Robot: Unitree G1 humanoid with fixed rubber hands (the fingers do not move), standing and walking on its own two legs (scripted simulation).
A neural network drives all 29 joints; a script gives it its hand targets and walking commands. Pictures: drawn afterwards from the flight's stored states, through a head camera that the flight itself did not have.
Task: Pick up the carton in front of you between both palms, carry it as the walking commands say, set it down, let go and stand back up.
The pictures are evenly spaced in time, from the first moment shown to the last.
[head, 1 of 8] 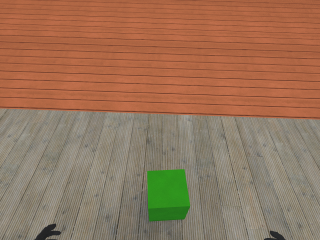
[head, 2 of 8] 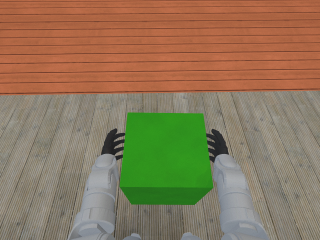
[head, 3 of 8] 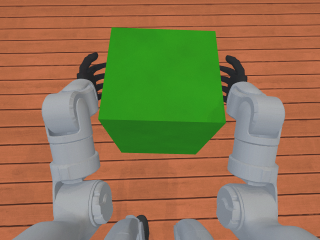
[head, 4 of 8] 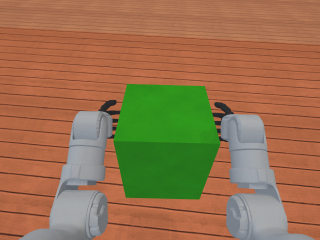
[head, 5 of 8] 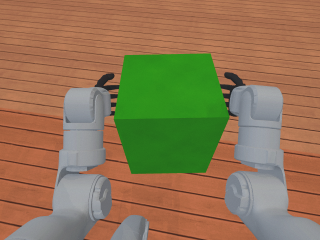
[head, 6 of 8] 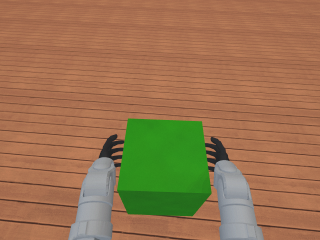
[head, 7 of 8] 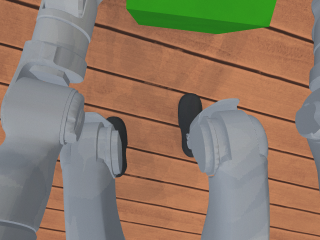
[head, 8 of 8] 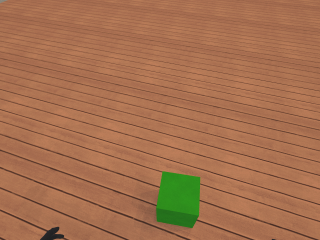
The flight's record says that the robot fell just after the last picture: no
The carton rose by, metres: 1.22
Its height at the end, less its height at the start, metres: +0.49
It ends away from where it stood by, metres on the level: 5.42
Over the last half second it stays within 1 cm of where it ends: yes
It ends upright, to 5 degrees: yes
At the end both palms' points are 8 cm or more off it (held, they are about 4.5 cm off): yes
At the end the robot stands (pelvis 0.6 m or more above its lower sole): yes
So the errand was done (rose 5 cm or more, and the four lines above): yes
